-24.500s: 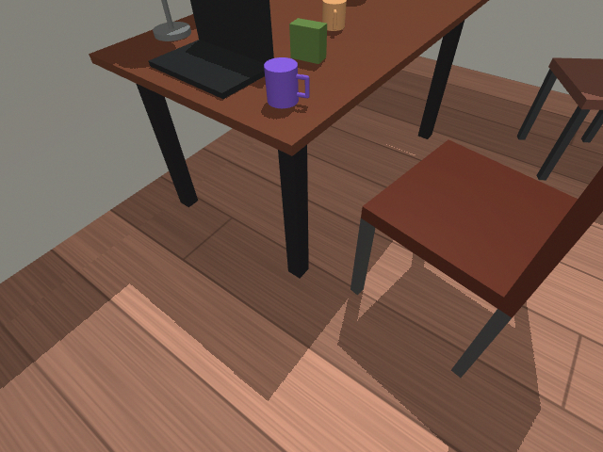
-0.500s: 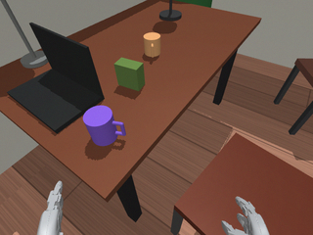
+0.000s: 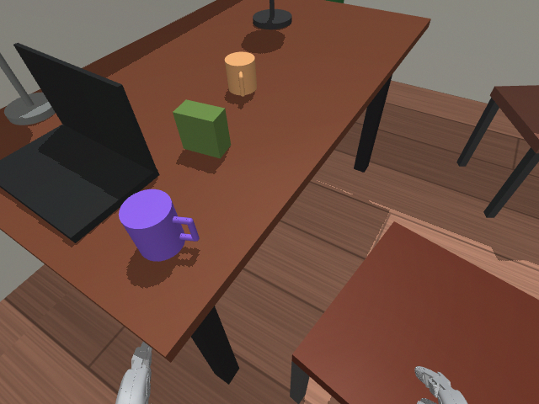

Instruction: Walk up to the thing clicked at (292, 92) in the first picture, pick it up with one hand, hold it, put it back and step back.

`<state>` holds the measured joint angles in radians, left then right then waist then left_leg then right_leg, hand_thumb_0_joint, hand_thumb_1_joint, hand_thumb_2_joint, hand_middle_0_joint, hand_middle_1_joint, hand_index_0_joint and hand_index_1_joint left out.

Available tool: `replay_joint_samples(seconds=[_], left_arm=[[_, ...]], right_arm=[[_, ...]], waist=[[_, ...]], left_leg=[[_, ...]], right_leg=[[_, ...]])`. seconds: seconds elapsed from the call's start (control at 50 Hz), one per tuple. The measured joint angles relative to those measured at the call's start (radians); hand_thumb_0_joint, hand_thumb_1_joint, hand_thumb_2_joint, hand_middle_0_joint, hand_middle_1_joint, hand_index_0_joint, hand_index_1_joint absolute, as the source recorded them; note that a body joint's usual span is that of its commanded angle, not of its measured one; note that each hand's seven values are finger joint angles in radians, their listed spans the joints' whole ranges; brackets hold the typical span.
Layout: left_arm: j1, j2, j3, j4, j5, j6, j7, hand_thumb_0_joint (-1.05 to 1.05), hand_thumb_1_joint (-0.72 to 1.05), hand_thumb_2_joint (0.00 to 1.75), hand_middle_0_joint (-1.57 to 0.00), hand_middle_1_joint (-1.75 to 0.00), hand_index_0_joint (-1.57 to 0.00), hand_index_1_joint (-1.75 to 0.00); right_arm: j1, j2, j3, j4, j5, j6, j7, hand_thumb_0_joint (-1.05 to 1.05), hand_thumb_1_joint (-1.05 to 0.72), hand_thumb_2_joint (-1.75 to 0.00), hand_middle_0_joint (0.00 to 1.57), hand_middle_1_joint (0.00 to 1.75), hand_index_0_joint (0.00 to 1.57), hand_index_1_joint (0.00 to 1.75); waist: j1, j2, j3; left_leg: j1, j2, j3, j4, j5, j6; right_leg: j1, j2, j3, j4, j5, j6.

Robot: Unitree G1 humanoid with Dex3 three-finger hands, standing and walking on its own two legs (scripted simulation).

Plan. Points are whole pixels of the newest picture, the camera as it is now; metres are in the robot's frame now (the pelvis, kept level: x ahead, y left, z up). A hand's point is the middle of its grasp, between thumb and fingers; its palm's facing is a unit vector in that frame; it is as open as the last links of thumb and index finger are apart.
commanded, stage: home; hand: left
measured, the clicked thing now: (163, 226) +0.42 +0.21 +0.01
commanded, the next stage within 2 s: stand in 1.96 s
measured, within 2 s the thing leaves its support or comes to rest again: neither
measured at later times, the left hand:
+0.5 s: hand out of the picture +0.04 +0.27 -0.14, palm faces -0.04 -0.92 -0.40, open 17.7 cm
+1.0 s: hand out of the picture +0.00 +0.27 -0.15, palm faces -0.05 -0.94 -0.35, open 17.6 cm
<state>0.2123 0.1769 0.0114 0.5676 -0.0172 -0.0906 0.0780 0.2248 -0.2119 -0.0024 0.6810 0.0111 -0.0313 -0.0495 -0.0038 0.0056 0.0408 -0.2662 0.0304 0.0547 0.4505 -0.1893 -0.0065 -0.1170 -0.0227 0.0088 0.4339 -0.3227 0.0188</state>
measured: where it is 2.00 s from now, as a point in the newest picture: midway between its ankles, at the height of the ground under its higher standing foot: outside the picture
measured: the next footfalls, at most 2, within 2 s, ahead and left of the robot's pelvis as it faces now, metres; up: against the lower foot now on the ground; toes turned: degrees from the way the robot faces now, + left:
none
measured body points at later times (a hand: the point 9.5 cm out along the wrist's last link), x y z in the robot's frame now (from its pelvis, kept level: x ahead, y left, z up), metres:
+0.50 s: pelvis -0.02 +0.00 +0.00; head -0.02 +0.00 +0.45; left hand +0.04 +0.32 -0.12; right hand +0.06 -0.30 -0.12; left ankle +0.03 +0.12 -0.74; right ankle -0.06 -0.13 -0.74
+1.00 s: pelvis -0.03 +0.01 +0.01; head -0.03 +0.01 +0.45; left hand +0.01 +0.32 -0.13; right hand +0.04 -0.29 -0.13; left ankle +0.03 +0.12 -0.74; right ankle -0.06 -0.13 -0.74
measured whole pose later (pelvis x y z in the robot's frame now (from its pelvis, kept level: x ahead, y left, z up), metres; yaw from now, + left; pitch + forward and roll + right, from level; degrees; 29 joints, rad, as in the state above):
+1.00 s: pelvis -0.03 +0.01 +0.01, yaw +0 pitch -2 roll +0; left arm 0.21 0.36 -0.02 1.11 0.02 -0.01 -0.01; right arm 0.15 -0.35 0.00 1.11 -0.02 0.00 0.01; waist 0.00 0.00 0.04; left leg -0.22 0.02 0.05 0.36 -0.11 0.01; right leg -0.07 -0.03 0.00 0.35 -0.24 0.03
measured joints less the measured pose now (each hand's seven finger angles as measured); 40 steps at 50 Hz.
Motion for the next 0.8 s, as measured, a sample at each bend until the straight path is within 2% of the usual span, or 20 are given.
replay_joint_samples(seconds=[0.12,0.14,0.18,0.22,0.3,0.44,0.6,0.8], left_arm=[[-0.008,-0.015,0.004,0.021,0.004,0.019,-0.004,-0.01,-0.58,0.03,-0.04,-0.04,-0.05,-0.05],[-0.010,-0.007,-0.002,0.035,0.018,0.017,-0.008,-0.01,-0.58,0.03,-0.05,-0.04,-0.05,-0.05],[-0.013,0.027,-0.022,0.085,0.048,0.024,-0.028,-0.01,-0.58,0.03,-0.05,-0.04,-0.05,-0.04],[-0.007,0.062,-0.027,0.138,0.060,0.037,-0.044,-0.01,-0.58,0.03,-0.05,-0.04,-0.05,-0.04],[0.015,0.128,-0.018,0.235,0.062,0.052,-0.061,-0.01,-0.58,0.03,-0.05,-0.04,-0.06,-0.04],[0.029,0.205,-0.007,0.361,0.052,0.065,-0.071,-0.01,-0.59,0.02,-0.04,-0.04,-0.05,-0.04],[0.018,0.211,-0.025,0.454,0.039,0.079,-0.076,-0.01,-0.59,0.02,-0.04,-0.04,-0.05,-0.04],[-0.005,0.190,-0.034,0.508,0.035,0.082,-0.085,-0.01,-0.58,0.03,-0.05,-0.04,-0.05,-0.04]], right_arm=[[0.000,0.000,0.001,-0.002,0.002,0.026,-0.004,0.01,-0.90,-0.90,0.20,0.30,0.20,0.30],[-0.004,-0.004,0.002,0.007,-0.014,0.023,0.004,0.01,-0.90,-0.90,0.20,0.30,0.20,0.30],[-0.021,-0.026,0.001,0.041,-0.040,0.026,0.027,0.01,-0.90,-0.90,0.20,0.30,0.20,0.30],[-0.032,-0.049,-0.007,0.074,-0.047,0.031,0.044,0.01,-0.90,-0.90,0.20,0.30,0.21,0.30],[-0.029,-0.095,-0.020,0.138,-0.043,0.028,0.061,0.01,-0.90,-0.90,0.20,0.30,0.21,0.30],[-0.022,-0.144,-0.023,0.261,-0.038,0.032,0.070,0.01,-0.90,-0.90,0.20,0.30,0.20,0.30],[-0.033,-0.146,0.000,0.359,-0.031,0.034,0.067,0.01,-0.90,-0.90,0.20,0.30,0.20,0.30],[-0.059,-0.130,0.010,0.406,-0.030,0.029,0.067,0.00,-0.90,-0.90,0.20,0.30,0.21,0.30]], waist=[[0.007,-0.014,0.006],[0.006,-0.014,0.003],[-0.001,-0.007,-0.006],[-0.009,0.000,-0.018],[-0.016,0.009,-0.039],[-0.005,0.011,-0.027],[0.001,0.007,-0.013],[0.000,-0.006,-0.014]], left_leg=[[0.000,0.005,-0.004,-0.011,0.015,-0.006],[-0.005,0.008,-0.006,-0.004,0.015,-0.008],[-0.014,0.014,-0.009,0.020,0.004,-0.008],[-0.014,0.016,-0.011,0.034,-0.003,-0.008],[-0.004,0.015,-0.015,0.036,-0.005,-0.008],[0.015,0.012,-0.019,0.010,0.014,-0.005],[0.042,0.004,-0.012,-0.027,0.040,0.005],[0.051,-0.011,-0.004,-0.075,0.076,0.015]], right_leg=[[-0.010,0.006,-0.003,0.011,0.003,-0.007],[-0.013,0.009,-0.004,0.015,0.003,-0.008],[-0.016,0.015,-0.007,0.027,-0.002,-0.011],[-0.012,0.017,-0.008,0.035,-0.006,-0.011],[0.003,0.016,-0.012,0.030,-0.006,-0.011],[0.028,0.015,-0.016,-0.007,0.018,-0.007],[0.054,0.007,-0.011,-0.046,0.047,0.003],[0.047,-0.008,-0.006,-0.061,0.068,0.012]])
